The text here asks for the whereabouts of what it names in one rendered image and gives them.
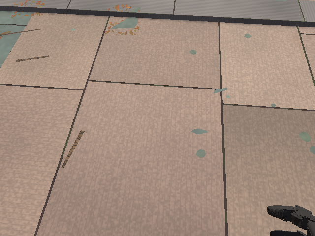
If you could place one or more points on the right robot hand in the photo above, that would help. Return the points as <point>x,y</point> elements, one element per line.
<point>297,215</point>

